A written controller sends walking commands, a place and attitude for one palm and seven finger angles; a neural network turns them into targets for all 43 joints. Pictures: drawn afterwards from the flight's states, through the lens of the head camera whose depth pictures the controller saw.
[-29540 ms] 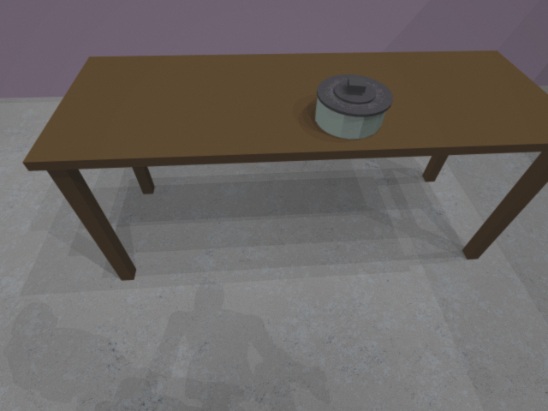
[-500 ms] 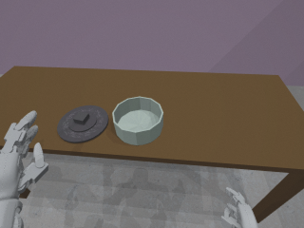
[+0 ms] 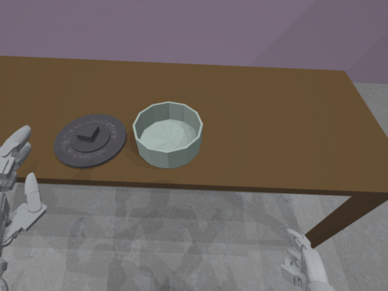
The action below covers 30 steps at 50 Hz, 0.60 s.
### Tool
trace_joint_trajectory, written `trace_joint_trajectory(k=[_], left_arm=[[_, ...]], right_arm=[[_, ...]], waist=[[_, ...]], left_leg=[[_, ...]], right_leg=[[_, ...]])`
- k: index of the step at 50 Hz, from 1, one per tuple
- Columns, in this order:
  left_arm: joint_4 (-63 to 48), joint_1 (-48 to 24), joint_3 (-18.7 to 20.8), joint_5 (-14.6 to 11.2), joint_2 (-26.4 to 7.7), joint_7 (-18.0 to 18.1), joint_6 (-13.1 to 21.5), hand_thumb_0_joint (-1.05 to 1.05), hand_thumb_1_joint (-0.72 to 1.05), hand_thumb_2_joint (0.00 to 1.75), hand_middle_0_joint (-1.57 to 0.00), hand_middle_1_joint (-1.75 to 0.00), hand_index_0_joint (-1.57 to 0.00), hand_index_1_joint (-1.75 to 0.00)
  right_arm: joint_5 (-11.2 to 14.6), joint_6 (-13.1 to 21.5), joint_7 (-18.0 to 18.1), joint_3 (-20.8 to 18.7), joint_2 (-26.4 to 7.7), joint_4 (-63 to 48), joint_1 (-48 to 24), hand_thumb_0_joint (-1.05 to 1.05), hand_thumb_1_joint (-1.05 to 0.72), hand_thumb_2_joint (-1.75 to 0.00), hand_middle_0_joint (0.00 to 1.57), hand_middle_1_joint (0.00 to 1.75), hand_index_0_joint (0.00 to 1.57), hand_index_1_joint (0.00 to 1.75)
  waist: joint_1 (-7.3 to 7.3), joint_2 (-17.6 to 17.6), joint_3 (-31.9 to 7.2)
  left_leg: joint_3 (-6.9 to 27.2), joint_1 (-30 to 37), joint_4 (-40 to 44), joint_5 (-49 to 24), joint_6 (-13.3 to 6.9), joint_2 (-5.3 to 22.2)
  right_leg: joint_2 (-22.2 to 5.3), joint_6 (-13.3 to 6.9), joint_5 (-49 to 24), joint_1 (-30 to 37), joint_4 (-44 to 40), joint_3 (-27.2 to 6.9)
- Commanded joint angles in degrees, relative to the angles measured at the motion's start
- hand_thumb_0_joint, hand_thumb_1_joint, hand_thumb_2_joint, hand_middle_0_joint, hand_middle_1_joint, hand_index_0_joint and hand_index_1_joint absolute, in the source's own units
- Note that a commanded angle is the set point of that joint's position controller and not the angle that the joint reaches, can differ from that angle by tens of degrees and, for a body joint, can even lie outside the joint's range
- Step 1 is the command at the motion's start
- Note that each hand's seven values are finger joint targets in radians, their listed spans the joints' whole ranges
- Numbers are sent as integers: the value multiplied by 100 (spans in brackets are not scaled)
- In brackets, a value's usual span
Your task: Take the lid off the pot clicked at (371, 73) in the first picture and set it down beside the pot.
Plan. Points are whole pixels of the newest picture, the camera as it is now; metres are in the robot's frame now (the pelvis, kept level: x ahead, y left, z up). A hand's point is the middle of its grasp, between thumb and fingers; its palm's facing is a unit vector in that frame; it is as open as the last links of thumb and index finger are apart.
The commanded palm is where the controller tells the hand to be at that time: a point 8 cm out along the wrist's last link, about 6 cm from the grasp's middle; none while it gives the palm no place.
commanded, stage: step back with the hand held close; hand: left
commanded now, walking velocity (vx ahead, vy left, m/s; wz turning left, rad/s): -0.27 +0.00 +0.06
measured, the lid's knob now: (88, 132) +0.52 +0.36 -0.06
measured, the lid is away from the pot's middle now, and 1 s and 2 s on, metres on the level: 0.24 0.24 0.24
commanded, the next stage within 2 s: stop stepping back and stand still in 1.52 s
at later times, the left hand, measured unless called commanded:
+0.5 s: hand (25, 251) +0.14 +0.23 +0.15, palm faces +0.35 -0.82 -0.45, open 7.5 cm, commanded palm +0.07 +0.28 +0.17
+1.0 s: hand out of the picture +0.10 +0.23 +0.16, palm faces +0.36 -0.81 -0.46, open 7.4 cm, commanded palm +0.02 +0.28 +0.17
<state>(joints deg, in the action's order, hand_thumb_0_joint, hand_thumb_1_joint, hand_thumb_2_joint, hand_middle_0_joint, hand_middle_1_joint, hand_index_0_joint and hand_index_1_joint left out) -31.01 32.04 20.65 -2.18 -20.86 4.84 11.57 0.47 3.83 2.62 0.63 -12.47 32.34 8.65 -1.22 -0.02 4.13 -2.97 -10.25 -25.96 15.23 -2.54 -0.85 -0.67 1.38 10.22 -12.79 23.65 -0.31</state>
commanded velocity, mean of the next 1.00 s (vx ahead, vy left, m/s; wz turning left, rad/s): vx -0.34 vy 0.00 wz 0.02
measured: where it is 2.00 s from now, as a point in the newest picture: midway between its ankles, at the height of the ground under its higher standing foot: outside the picture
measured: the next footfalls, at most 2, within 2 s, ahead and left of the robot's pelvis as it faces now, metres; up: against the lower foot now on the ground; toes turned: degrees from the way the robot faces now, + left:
right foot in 1.12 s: -0.03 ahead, -0.15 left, +0.00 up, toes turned +2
right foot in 1.56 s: -0.12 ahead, -0.15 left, +0.00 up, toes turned -2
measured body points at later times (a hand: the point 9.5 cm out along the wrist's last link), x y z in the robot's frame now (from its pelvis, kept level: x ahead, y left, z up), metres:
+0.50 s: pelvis -0.05 +0.00 -0.02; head -0.02 +0.01 +0.43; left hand +0.12 +0.27 +0.18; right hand +0.13 -0.23 -0.09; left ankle -0.01 +0.09 -0.74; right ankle +0.02 -0.13 -0.74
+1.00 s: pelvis -0.09 -0.01 -0.02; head -0.06 +0.02 +0.42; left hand +0.07 +0.27 +0.18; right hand +0.08 -0.25 -0.09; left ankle -0.01 +0.09 -0.74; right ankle +0.01 -0.14 -0.74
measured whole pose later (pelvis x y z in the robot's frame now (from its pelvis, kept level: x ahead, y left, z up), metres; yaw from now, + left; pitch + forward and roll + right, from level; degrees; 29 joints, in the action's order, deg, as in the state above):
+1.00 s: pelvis -0.09 -0.01 -0.02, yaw +3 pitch +0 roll -2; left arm -37.9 35.4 23.2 -1.4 -24.8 8.6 16.7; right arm 0.6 5.1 2.7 -1.3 -11.5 31.7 12.1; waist 1.5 2.7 3.1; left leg -0.8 -26.6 -38.9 13.2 -2.4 -0.1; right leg -1.3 0.1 10.3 -25.5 34.7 3.8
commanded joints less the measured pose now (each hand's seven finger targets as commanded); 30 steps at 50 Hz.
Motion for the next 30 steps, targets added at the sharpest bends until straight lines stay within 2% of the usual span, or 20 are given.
trace_joint_trajectory(k=[1,3,4,6,8,11,13,15,17,18,19,20,22,23,24,25,27,28,30], left_arm=[[-1503,575,899,-25,-1094,134,449,0,90,90,-20,-30,-20,-30],[-1717,652,1048,-30,-1252,166,476,0,90,90,-20,-30,-20,-30],[-1738,724,970,-48,-1144,166,479,0,90,90,-20,-30,-20,-30],[-1772,752,997,-61,-1142,189,483,0,90,90,-20,-30,-20,-30],[-1776,653,987,-66,-1128,208,476,0,90,90,-20,-30,-20,-30],[-1614,449,829,-67,-964,229,437,0,90,90,-20,-30,-20,-30],[-1540,326,882,-43,-1058,258,408,0,90,90,-20,-30,-20,-30],[-1427,311,781,-62,-929,260,401,0,90,90,-20,-30,-20,-30],[-1425,236,778,-59,-976,275,434,0,90,90,-20,-30,-20,-30],[-1506,178,869,-34,-1138,307,448,0,90,90,-20,-30,-20,-30],[-1482,232,795,-44,-1049,321,472,0,90,90,-20,-30,-20,-30],[-1560,252,771,-44,-1044,339,496,0,90,90,-20,-30,-20,-30],[-1642,266,817,-40,-1095,401,537,0,90,90,-20,-30,-20,-30],[-1726,267,923,-16,-1219,432,564,0,90,90,-20,-30,-20,-30],[-1727,357,865,-9,-1113,441,602,0,90,90,-20,-30,-20,-30],[-1691,392,918,17,-1130,462,620,0,90,90,-20,-30,-20,-30],[-1678,316,931,70,-1073,478,648,0,90,90,-20,-30,-20,-30],[-1604,277,1011,91,-1150,477,659,0,90,90,-20,-30,-20,-30],[-1589,248,917,53,-1047,429,672,0,90,90,-20,-30,-20,-30]], right_arm=[[59,206,57,-350,-638,-1046,-465,0,-90,-90,20,30,20,30],[78,212,67,-368,-626,-1093,-474,0,-90,-90,20,30,20,30],[83,225,70,-368,-599,-1108,-423,0,-90,-90,20,30,20,30],[66,273,71,-399,-623,-1109,-361,0,-90,-90,20,30,20,30],[55,342,83,-416,-626,-1073,-309,0,-90,-90,20,30,20,30],[54,418,103,-402,-688,-996,-172,0,-90,-90,20,30,20,30],[77,441,121,-409,-700,-977,-173,0,-90,-90,20,30,20,30],[110,415,133,-420,-676,-1004,-114,0,-90,-90,20,30,20,30],[89,399,141,-444,-649,-1008,-34,0,-90,-90,20,30,20,30],[78,386,131,-460,-647,-986,14,0,-90,-90,20,30,20,30],[60,379,134,-435,-589,-975,10,0,-90,-90,20,30,20,30],[60,376,130,-442,-611,-981,12,0,-90,-90,20,30,20,30],[49,372,147,-412,-602,-1013,-79,0,-90,-90,20,30,20,30],[54,380,170,-406,-619,-1029,-137,0,-90,-90,20,30,20,30],[76,401,185,-381,-615,-1061,-161,0,-90,-90,20,30,20,30],[92,430,192,-367,-638,-1105,-197,0,-90,-90,20,30,20,30],[119,501,213,-357,-676,-1173,-269,0,-90,-90,20,30,20,30],[119,538,228,-363,-656,-1154,-307,0,-90,-90,20,30,20,30],[115,596,205,-396,-652,-1116,-207,0,-90,-90,20,30,20,30]], waist=[[6,-319,-1367],[12,-603,-1412],[22,-649,-1376],[15,-905,-1236],[29,-941,-1080],[65,-718,-779],[79,-440,-774],[117,40,-744],[181,464,-709],[207,557,-781],[231,623,-815],[236,577,-840],[228,363,-789],[224,121,-779],[226,-108,-776],[202,-383,-775],[169,-947,-677],[151,-1075,-678],[146,-824,-710]], left_leg=[[613,-169,267,-2175,-90,759],[746,-212,292,-2492,-105,871],[776,-211,299,-2620,-100,928],[876,-376,392,-2672,-156,1119],[923,-549,446,-2410,-225,1248],[940,-1038,364,-1715,-256,1317],[890,-1275,242,-953,-226,1184],[768,-1426,-76,-17,-126,868],[669,-1239,-515,690,-35,509],[648,-1099,-722,826,1,401],[604,-979,-871,974,14,327],[660,-914,-920,1023,5,314],[779,-978,-676,1096,-28,398],[895,-1107,-359,1092,-61,514],[1024,-1292,-19,1175,-105,662],[1140,-1644,333,1420,-155,827],[1402,-2566,871,1777,-319,1176],[1480,-2820,965,1627,-360,1298],[1335,-2621,676,997,-313,1281]], right_leg=[[-487,-101,-1986,785,478,-101],[-442,-79,-1668,683,707,-44],[-408,-68,-1279,565,821,23],[-360,-53,-465,359,1115,97],[-358,-56,84,229,1259,108],[-407,-69,137,315,1225,114],[-480,-108,-274,419,1098,-24],[-642,-213,-741,310,799,-297],[-950,-414,-587,-180,247,-797],[-1111,-543,-342,-356,7,-1035],[-1222,-596,3,-553,-169,-1128],[-1260,-640,241,-666,-255,-1160],[-1156,-577,628,-756,-227,-981],[-1005,-507,664,-645,-78,-830],[-804,-393,693,-474,169,-570],[-609,-267,774,-185,436,-345],[-291,-115,396,597,1300,5],[-241,-77,201,823,1575,67],[-276,-90,28,677,1631,25]])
